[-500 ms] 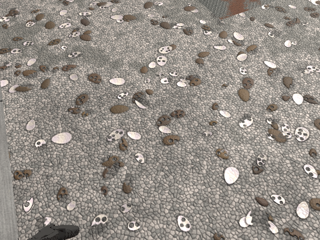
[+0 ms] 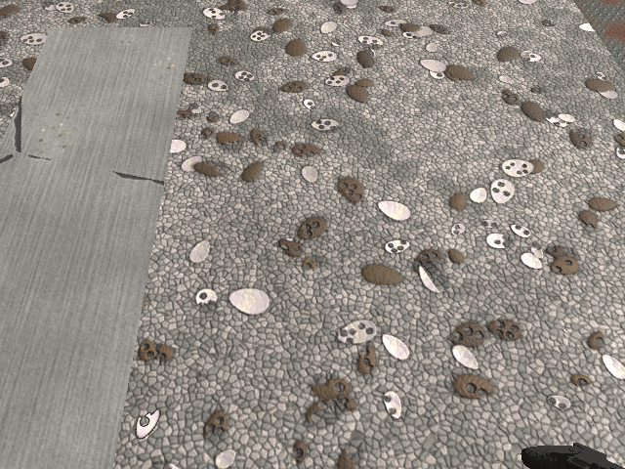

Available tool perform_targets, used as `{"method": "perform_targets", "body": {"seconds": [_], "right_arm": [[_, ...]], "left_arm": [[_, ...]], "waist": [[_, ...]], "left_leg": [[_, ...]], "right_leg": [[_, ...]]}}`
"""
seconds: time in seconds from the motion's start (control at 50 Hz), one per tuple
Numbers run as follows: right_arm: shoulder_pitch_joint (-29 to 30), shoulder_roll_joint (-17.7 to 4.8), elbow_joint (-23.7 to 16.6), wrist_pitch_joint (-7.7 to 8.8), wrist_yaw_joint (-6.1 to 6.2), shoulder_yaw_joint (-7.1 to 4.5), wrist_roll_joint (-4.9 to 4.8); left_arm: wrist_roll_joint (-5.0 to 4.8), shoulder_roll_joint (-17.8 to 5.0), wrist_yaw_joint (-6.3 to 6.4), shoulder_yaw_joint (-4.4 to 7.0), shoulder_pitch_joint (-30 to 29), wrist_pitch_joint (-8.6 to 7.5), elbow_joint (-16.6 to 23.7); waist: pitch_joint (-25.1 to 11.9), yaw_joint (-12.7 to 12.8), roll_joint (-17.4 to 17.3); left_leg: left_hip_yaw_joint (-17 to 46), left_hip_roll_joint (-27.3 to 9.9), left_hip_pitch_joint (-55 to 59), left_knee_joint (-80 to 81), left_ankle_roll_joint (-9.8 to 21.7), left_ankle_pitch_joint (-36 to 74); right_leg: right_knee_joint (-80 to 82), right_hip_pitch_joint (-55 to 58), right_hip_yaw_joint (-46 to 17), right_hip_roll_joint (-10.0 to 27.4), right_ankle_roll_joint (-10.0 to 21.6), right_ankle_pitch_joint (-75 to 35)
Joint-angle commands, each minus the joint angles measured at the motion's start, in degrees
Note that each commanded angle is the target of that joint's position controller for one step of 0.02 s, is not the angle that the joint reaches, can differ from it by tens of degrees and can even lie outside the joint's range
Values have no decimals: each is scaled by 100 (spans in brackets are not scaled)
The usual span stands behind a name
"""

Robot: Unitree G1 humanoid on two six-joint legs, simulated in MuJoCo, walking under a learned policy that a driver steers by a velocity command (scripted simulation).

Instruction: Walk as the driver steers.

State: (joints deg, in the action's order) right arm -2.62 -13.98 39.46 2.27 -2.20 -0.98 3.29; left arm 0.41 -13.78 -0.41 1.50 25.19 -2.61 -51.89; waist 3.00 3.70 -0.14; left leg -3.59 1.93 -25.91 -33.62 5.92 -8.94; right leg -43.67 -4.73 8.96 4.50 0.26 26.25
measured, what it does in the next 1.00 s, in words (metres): walks ahead, turning right: right foot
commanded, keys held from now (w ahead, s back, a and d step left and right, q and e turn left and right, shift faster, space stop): w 0.40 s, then w+e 0.60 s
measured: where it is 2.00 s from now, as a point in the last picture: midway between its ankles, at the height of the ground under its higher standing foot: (428, 267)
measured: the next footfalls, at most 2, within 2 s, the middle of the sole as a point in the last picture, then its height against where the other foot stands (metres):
right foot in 0.50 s outside the picture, level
left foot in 1.02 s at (328, 335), level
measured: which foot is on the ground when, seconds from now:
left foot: down 0.00-0.52, up 0.54-1.00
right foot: up 0.00-0.48, down 0.50-1.00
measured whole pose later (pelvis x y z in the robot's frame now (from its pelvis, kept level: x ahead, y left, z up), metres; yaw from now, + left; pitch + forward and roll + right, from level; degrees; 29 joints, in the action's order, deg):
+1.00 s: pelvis +0.55 -0.03 +0.01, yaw -16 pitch +2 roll -1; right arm -0.4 -14.0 42.9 3.7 -0.9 -0.4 1.4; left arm 0.9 -15.2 0.1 4.4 25.7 -2.6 -52.2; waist 1.5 5.9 -1.1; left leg 1.4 -0.7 -26.9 -29.0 -0.9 -6.4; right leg -22.4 -0.5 -10.5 -6.7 4.1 22.4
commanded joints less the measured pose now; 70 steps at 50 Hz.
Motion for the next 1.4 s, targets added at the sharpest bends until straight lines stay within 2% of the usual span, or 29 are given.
{"method": "perform_targets", "body": {"seconds": [0.02,0.06,0.1,0.16,0.26,0.38,0.44,0.48,0.5,0.52,0.54,0.56,0.58,0.62,0.68,0.72,0.9,0.96,1.0,1.02,1.04,1.06,1.08,1.1,1.12,1.14,1.2,1.3,1.4], "right_arm": [[-2059,-1430,360,-15,213,-479,-232],[-1519,-828,426,63,206,-307,-228],[-1279,-590,466,139,189,-224,-254],[-1516,-702,676,246,177,-266,-301],[-1965,-685,976,268,172,-261,-301],[-2462,-793,1348,261,239,-259,-235],[-2264,-921,1423,249,298,-283,-188],[-2131,-984,1470,209,314,-296,-157],[-2164,-881,1388,216,327,-247,-171],[-2751,-375,1215,245,247,-143,-371],[-2500,-680,1225,275,237,-223,-176],[-1973,-738,1062,295,210,-245,-157],[-1656,-703,976,351,182,-218,-170],[-1602,-561,917,251,172,-188,-94],[-1511,-434,829,59,143,-154,-47],[-1019,-429,641,22,136,-145,-59],[658,-446,9,100,105,-72,-190],[253,-650,28,183,135,-128,-209],[-922,-920,347,305,236,-249,-168],[-1814,-1356,398,363,335,-355,-34],[-1880,-1849,356,275,369,-464,37],[-1605,-1512,360,184,347,-449,-51],[-1240,-918,246,174,317,-311,-99],[-1028,-663,264,191,294,-242,-118],[-1017,-583,302,218,302,-214,-115],[-1092,-550,379,258,312,-200,-138],[-1371,-623,546,396,264,-242,-227],[-1650,-636,737,393,248,-277,-220],[-1908,-812,904,357,275,-333,-218]], "left_arm": [[16,-896,-4,223,-475,-76,754],[11,-636,-48,152,-525,-97,673],[149,-535,-96,144,-172,69,474],[172,-452,-175,162,-491,147,536],[147,-383,-181,127,-1649,122,856],[122,-409,-177,82,-2554,67,1166],[117,-493,-140,121,-2228,15,1091],[140,-634,-59,229,-926,-47,645],[236,-931,-5,337,52,-87,368],[283,-1725,29,562,623,-75,285],[33,-1466,-46,507,180,-12,276],[-37,-1258,-60,459,-459,7,385],[-8,-917,-75,380,-782,4,439],[-29,-680,-45,306,-955,-34,351],[-54,-818,-35,351,-728,-135,254],[-55,-917,-18,386,-563,-132,218],[31,-968,37,443,182,-56,146],[68,-1124,99,499,-137,-46,294],[34,-1137,59,504,-360,-93,378],[-38,-770,14,403,-355,-146,549],[-193,-287,17,304,229,-133,724],[-14,-756,65,353,324,-33,581],[58,-870,29,385,-50,10,526],[67,-754,-33,367,-347,19,569],[115,-692,-83,367,-470,61,593],[166,-666,-139,366,-494,132,609],[155,-551,-231,328,-771,257,766],[150,-439,-348,242,-1733,278,1125],[161,-335,-447,123,-2599,237,1446]], "waist": [[-1438,-964,-452],[-481,-514,-271],[-355,-216,-464],[-194,-187,-400],[164,-452,-313],[329,-677,-312],[174,-433,-358],[-544,149,-237],[-1139,488,-16],[-1872,325,1397],[-1855,143,1014],[-923,-85,601],[-485,-159,177],[-136,-480,216],[-238,-563,281],[-59,-473,282],[-43,125,420],[-141,-173,510],[-667,-737,171],[-1501,-1061,-516],[-1913,-735,-1744],[-1579,-545,-1246],[-866,-526,-446],[-459,-480,-235],[-336,-431,-437],[-272,-381,-637],[-300,-332,-603],[-60,-449,-502],[174,-628,-481]], "left_leg": [[3203,-2237,4005,1448,1184,627],[2023,-1654,2582,1818,745,1211],[1478,-1316,1868,2155,569,1312],[1249,-1207,1768,2540,682,1274],[964,-1133,2109,2740,663,1369],[831,-1356,2879,2525,555,2071],[564,-1444,3214,1954,388,3529],[148,-1197,3101,258,177,4682],[-45,-1001,2144,-1189,51,3511],[-339,27,43,-3618,-283,424],[514,221,-817,-4241,-224,-1859],[695,-192,-1173,-4286,-189,-1376],[655,-421,-1089,-3931,-202,-939],[635,-666,-567,-3233,-336,-740],[486,-663,-354,-2755,-595,-630],[416,-709,-652,-2226,-755,-277],[426,-393,-762,-207,-883,719],[533,-263,148,335,-705,208],[556,-232,1847,903,-463,30],[1723,-1427,3106,1148,-161,-1062],[4133,-2765,4241,1798,385,-1723],[4650,-2780,3749,1890,577,-2373],[3735,-2462,3042,1952,445,-2253],[2821,-2132,2487,2072,320,-1378],[2181,-1894,2230,2156,180,-680],[1731,-1719,2081,2208,110,-126],[1069,-1719,2116,2291,207,1080],[164,-1608,2268,2502,237,1467],[-454,-1659,2437,2461,113,1705]], "right_leg": [[-3128,-3502,-997,-147,241,-52],[-2312,-3096,-980,165,247,-604],[-1974,-2478,-926,203,139,-835],[-1673,-2731,-823,230,27,-1305],[-419,-3339,-743,272,-90,-2268],[767,-3183,-574,-10,183,-2463],[1118,-2506,-403,-317,496,-1857],[1540,-917,-203,-761,770,-1768],[1561,532,-910,-200,1034,-1605],[1987,2217,-3896,1490,1954,-1161],[2776,2156,-5187,1604,2021,-1277],[2767,1337,-4237,1435,1875,-1041],[2927,603,-3640,1209,1738,-1463],[3150,-318,-2810,686,1441,-2281],[3293,-681,-2414,439,1514,-2772],[3461,-772,-2375,356,1531,-2517],[2878,73,-2632,276,1231,-3324],[2419,-11,-2912,366,1000,-3632],[1107,-436,-2722,-65,769,-3912],[-441,-1027,-2225,-484,609,-2883],[-1815,-2781,-1514,-1335,449,527],[-2515,-3312,-1475,-833,515,463],[-2600,-3311,-1500,-561,514,-125],[-2393,-3172,-1442,-386,448,-527],[-2219,-3035,-1385,-251,384,-700],[-2154,-2941,-1339,-187,315,-797],[-2148,-3120,-1238,-133,214,-1099],[-1265,-3627,-1013,-40,84,-1984],[227,-3116,-511,-92,295,-2383]]}}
